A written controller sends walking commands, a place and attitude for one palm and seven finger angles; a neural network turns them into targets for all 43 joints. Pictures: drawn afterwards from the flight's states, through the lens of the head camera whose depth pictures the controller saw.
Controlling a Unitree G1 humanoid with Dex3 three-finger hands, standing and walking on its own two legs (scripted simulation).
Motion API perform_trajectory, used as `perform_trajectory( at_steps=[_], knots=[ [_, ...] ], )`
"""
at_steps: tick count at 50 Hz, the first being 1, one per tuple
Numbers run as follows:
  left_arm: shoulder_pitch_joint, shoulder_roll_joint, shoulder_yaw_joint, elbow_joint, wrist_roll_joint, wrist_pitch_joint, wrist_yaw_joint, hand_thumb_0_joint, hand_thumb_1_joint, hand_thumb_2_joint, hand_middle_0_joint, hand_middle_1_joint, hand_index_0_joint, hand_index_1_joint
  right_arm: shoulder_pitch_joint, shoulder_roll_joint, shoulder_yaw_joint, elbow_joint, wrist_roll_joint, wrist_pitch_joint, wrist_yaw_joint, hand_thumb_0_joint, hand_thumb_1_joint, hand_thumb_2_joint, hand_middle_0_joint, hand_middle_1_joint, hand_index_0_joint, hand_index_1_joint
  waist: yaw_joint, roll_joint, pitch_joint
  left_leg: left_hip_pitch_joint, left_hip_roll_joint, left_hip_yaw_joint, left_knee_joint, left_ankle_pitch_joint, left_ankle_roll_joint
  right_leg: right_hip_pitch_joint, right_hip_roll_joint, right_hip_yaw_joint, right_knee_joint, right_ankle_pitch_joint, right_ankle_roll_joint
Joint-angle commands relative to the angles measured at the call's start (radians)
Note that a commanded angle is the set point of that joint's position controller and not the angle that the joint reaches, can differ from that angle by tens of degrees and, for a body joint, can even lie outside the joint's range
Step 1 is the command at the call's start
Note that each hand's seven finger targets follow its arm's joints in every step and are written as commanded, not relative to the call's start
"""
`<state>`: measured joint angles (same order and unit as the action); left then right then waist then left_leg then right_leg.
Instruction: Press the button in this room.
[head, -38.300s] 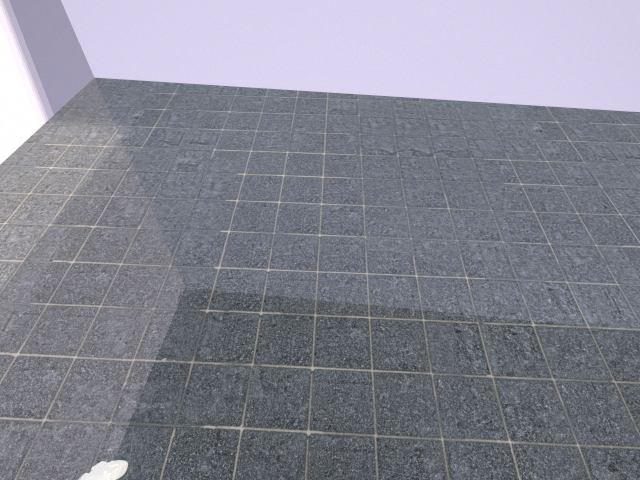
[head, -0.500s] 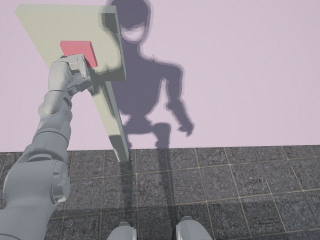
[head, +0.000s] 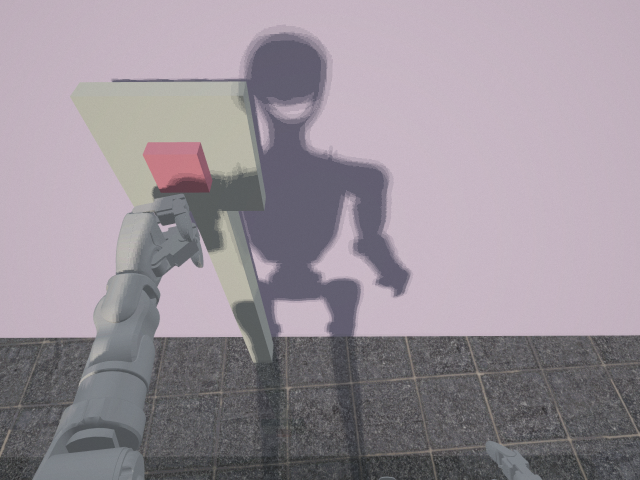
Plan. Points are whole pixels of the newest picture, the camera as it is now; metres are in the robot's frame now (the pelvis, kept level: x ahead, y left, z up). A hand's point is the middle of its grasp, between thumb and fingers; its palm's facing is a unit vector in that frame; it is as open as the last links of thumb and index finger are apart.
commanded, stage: pull the fist back off the button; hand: left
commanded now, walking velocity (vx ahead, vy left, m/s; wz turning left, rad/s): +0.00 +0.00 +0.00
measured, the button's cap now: (180, 166) +0.49 +0.19 +0.12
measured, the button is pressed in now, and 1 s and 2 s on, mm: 0 0 0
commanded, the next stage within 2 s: draw the hand back to the body in 0.24 s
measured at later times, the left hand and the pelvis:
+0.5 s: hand (178, 262) +0.35 +0.17 +0.10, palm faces -0.01 -1.00 -0.02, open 3.1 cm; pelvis +0.00 +0.00 +0.00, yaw +1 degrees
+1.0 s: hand (95, 324) +0.25 +0.21 +0.14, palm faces +0.21 -0.95 -0.22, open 3.1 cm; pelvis +0.00 +0.00 +0.03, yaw +2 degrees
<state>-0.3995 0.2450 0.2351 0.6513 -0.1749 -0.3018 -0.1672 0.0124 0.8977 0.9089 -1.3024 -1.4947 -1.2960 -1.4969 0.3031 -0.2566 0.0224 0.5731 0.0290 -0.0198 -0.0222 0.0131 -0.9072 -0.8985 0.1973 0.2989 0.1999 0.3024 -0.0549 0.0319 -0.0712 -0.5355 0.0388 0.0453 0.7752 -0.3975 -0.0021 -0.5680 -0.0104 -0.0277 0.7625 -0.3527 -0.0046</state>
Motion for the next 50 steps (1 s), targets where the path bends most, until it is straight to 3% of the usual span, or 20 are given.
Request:
perform_trajectory(
  at_steps=[1, 6, 8, 10, 12, 15, 18, 20, 23, 25, 29, 30, 34, 36, 42, 43, 44, 46, 49, 50],
  knots=[
    [-0.238, 0.157, 0.017, -0.36, -0.04, -0.063, -0.021, 0.0, 0.9, 0.9, -1.3, -1.5, -1.3, -1.5, -0.01, -0.121, -0.055, -0.128, 0.006, -0.053, -0.013, 0.0, -0.9, -0.9, 0.2, 0.3, 0.2, 0.3, 0.02, -0.018, -0.34, 0.145, -0.039, -0.016, -0.095, 0.347, 0.024, 0.267, 0.024, 0.001, -0.08, 0.44, -0.014],
    [-0.16, 0.122, -0.022, -0.407, -0.054, -0.032, -0.04, 0.0, 0.9, 0.9, -1.3, -1.5, -1.3, -1.5, -0.042, -0.124, -0.051, -0.123, 0.01, -0.067, -0.021, 0.0, -0.9, -0.9, 0.2, 0.3, 0.2, 0.3, 0.008, -0.042, -0.257, 0.144, -0.04, -0.027, -0.105, 0.31, 0.022, 0.229, 0.02, -0.008, -0.097, 0.406, -0.009],
    [-0.194, 0.125, -0.026, -0.425, -0.053, -0.022, -0.039, 0.0, 0.9, 0.9, -1.3, -1.5, -1.3, -1.5, -0.054, -0.124, -0.049, -0.117, 0.009, -0.07, -0.026, 0.0, -0.9, -0.9, 0.2, 0.3, 0.2, 0.3, 0.001, -0.023, -0.253, 0.152, -0.046, -0.03, -0.105, 0.278, 0.021, 0.216, 0.017, -0.006, -0.103, 0.369, -0.009],
    [-0.227, 0.159, -0.01, -0.429, -0.051, -0.022, -0.034, 0.0, 0.9, 0.9, -1.3, -1.5, -1.3, -1.5, -0.058, -0.13, -0.046, -0.111, 0.006, -0.071, -0.033, 0.0, -0.9, -0.9, 0.2, 0.3, 0.2, 0.3, -0.003, -0.062, -0.254, 0.142, -0.045, -0.036, -0.102, 0.258, 0.024, 0.222, 0.016, -0.002, -0.106, 0.34, -0.008],
    [-0.263, 0.153, -0.013, -0.412, -0.046, -0.024, -0.032, 0.0, 0.9, 0.9, -1.3, -1.5, -1.3, -1.5, -0.073, -0.121, -0.04, -0.105, 0.005, -0.076, -0.038, 0.0, -0.9, -0.9, 0.2, 0.3, 0.2, 0.3, 0.002, -0.006, -0.253, 0.146, -0.05, -0.038, -0.101, 0.247, 0.02, 0.216, 0.011, 0.002, -0.103, 0.328, -0.012],
    [-0.27, 0.152, -0.017, -0.39, -0.048, -0.033, -0.035, 0.0, 0.9, 0.9, -1.3, -1.5, -1.3, -1.5, -0.069, -0.123, -0.039, -0.1, 0.003, -0.082, -0.039, 0.0, -0.9, -0.9, 0.2, 0.3, 0.2, 0.3, 0.003, -0.036, -0.285, 0.157, -0.048, -0.043, -0.094, 0.265, 0.022, 0.223, 0.014, 0.0, -0.097, 0.331, -0.012],
    [-0.214, 0.149, -0.013, -0.381, -0.047, -0.027, -0.041, 0.0, 0.9, 0.9, -1.3, -1.5, -1.3, -1.5, -0.078, -0.121, -0.036, -0.112, 0.004, -0.085, -0.034, 0.0, -0.9, -0.9, 0.2, 0.3, 0.2, 0.3, 0.032, 0.015, -0.306, 0.166, -0.05, -0.045, -0.103, 0.289, 0.015, 0.241, 0.01, -0.006, -0.087, 0.353, -0.019],
    [-0.118, 0.174, 0.019, -0.398, -0.055, -0.011, -0.043, 0.0, 0.9, 0.9, -1.3, -1.5, -1.3, -1.5, -0.085, -0.123, -0.036, -0.134, 0.002, -0.085, -0.029, 0.0, -0.9, -0.9, 0.2, 0.3, 0.2, 0.3, 0.054, -0.03, -0.329, 0.167, -0.048, -0.046, -0.112, 0.32, 0.018, 0.29, 0.013, -0.007, -0.087, 0.38, -0.019],
    [-0.029, 0.195, 0.058, -0.47, -0.076, 0.018, -0.052, 0.0, 0.9, 0.9, -1.3, -1.5, -1.3, -1.5, -0.11, -0.117, -0.034, -0.159, 0.008, -0.082, -0.026, 0.0, -0.9, -0.9, 0.2, 0.3, 0.2, 0.3, 0.075, -0.025, -0.307, 0.158, -0.049, -0.03, -0.135, 0.325, 0.018, 0.336, 0.009, -0.001, -0.104, 0.418, -0.016],
    [0.035, 0.196, 0.063, -0.498, -0.086, 0.038, -0.057, 0.0, 0.9, 0.9, -1.3, -1.5, -1.3, -1.5, -0.12, -0.117, -0.03, -0.173, 0.01, -0.082, -0.026, 0.0, -0.9, -0.9, 0.2, 0.3, 0.2, 0.3, 0.074, -0.065, -0.271, 0.147, -0.047, -0.029, -0.151, 0.311, 0.022, 0.349, 0.01, -0.003, -0.121, 0.405, -0.013],
    [0.052, 0.167, 0.043, -0.625, -0.103, 0.065, -0.068, 0.0, 0.9, 0.9, -1.3, -1.5, -1.3, -1.5, -0.145, -0.111, -0.027, -0.182, 0.017, -0.101, -0.035, 0.0, -0.9, -0.9, 0.2, 0.3, 0.2, 0.3, 0.064, -0.025, -0.224, 0.187, -0.046, -0.027, -0.18, 0.266, 0.022, 0.331, 0.013, -0.004, -0.156, 0.345, -0.012],
    [0.068, 0.179, 0.05, -0.651, -0.11, 0.067, -0.07, 0.0, 0.9, 0.9, -1.3, -1.5, -1.3, -1.5, -0.147, -0.114, -0.027, -0.183, 0.017, -0.107, -0.038, 0.0, -0.9, -0.9, 0.2, 0.3, 0.2, 0.3, 0.063, -0.06, -0.226, 0.187, -0.044, -0.031, -0.181, 0.264, 0.026, 0.343, 0.015, -0.002, -0.164, 0.334, -0.011],
    [0.153, 0.175, 0.05, -0.74, -0.119, 0.1, -0.089, 0.0, 0.9, 0.9, -1.3, -1.5, -1.3, -1.5, -0.158, -0.112, -0.024, -0.176, 0.02, -0.138, -0.048, 0.0, -0.9, -0.9, 0.2, 0.3, 0.2, 0.3, 0.068, -0.004, -0.197, 0.227, -0.045, -0.033, -0.2, 0.269, 0.022, 0.337, 0.014, -0.011, -0.179, 0.328, -0.013],
    [0.199, 0.17, 0.048, -0.744, -0.129, 0.126, -0.1, 0.0, 0.9, 0.9, -1.3, -1.5, -1.3, -1.5, -0.164, -0.115, -0.022, -0.175, 0.021, -0.148, -0.052, 0.0, -0.9, -0.9, 0.2, 0.3, 0.2, 0.3, 0.067, -0.047, -0.152, 0.212, -0.044, -0.039, -0.21, 0.235, 0.025, 0.325, 0.015, -0.011, -0.2, 0.285, -0.008],
    [0.222, 0.18, 0.05, -0.873, -0.13, 0.193, -0.105, 0.0, 0.9, 0.9, -1.3, -1.5, -1.3, -1.5, -0.182, -0.108, -0.01, -0.179, 0.023, -0.184, -0.068, 0.0, -0.9, -0.9, 0.2, 0.3, 0.2, 0.3, 0.072, 0.022, -0.126, 0.265, -0.045, -0.055, -0.236, 0.211, 0.021, 0.314, 0.015, -0.023, -0.228, 0.218, -0.014],
    [0.21, 0.258, 0.027, -0.999, 0.006, 0.165, 0.039, 0.0, 0.9, 0.9, -1.3, -1.5, -1.3, -1.5, -0.21, -0.099, -0.016, -0.155, -0.002, -0.185, -0.08, 0.0, -0.9, -0.9, 0.2, 0.3, 0.2, 0.3, 0.096, -0.013, -0.082, 0.284, -0.041, -0.042, -0.284, 0.202, 0.031, 0.331, -0.004, 0.006, -0.309, 0.183, -0.015],
    [0.324, 0.194, 0.007, -0.949, 0.023, 0.177, 0.108, 0.0, 0.9, 0.9, -1.3, -1.5, -1.3, -1.5, -0.207, -0.093, -0.012, -0.145, -0.01, -0.185, -0.084, 0.0, -0.9, -0.9, 0.2, 0.3, 0.2, 0.3, 0.086, -0.039, -0.036, 0.293, -0.036, -0.042, -0.305, 0.181, 0.032, 0.331, -0.008, 0.001, -0.329, 0.151, -0.012],
    [0.403, 0.168, -0.018, -0.955, 0.058, 0.185, 0.178, 0.0, 0.9, 0.9, -1.3, -1.5, -1.3, -1.5, -0.214, -0.086, -0.007, -0.126, -0.014, -0.17, -0.085, 0.0, -0.9, -0.9, 0.2, 0.3, 0.2, 0.3, 0.09, -0.054, -0.007, 0.315, -0.03, -0.035, -0.333, 0.191, 0.035, 0.371, -0.009, 0.003, -0.358, 0.146, -0.009],
    [0.434, 0.182, -0.004, -1.021, 0.093, 0.181, 0.233, 0.0, 0.9, 0.9, -1.3, -1.5, -1.3, -1.5, -0.225, -0.079, -0.002, -0.115, -0.023, -0.15, -0.084, 0.0, -0.9, -0.9, 0.2, 0.3, 0.2, 0.3, 0.095, 0.022, -0.027, 0.373, -0.03, -0.036, -0.38, 0.23, 0.028, 0.428, -0.008, -0.003, -0.377, 0.182, -0.015],
    [0.46, 0.2, 0.013, -1.022, 0.097, 0.182, 0.243, 0.0, 0.9, 0.9, -1.3, -1.5, -1.3, -1.5, -0.231, -0.083, -0.006, -0.108, -0.027, -0.144, -0.085, 0.0, -0.9, -0.9, 0.2, 0.3, 0.2, 0.3, 0.099, -0.014, -0.015, 0.377, -0.027, -0.032, -0.388, 0.235, 0.031, 0.441, -0.006, 0.001, -0.398, 0.181, -0.013]
  ],
)
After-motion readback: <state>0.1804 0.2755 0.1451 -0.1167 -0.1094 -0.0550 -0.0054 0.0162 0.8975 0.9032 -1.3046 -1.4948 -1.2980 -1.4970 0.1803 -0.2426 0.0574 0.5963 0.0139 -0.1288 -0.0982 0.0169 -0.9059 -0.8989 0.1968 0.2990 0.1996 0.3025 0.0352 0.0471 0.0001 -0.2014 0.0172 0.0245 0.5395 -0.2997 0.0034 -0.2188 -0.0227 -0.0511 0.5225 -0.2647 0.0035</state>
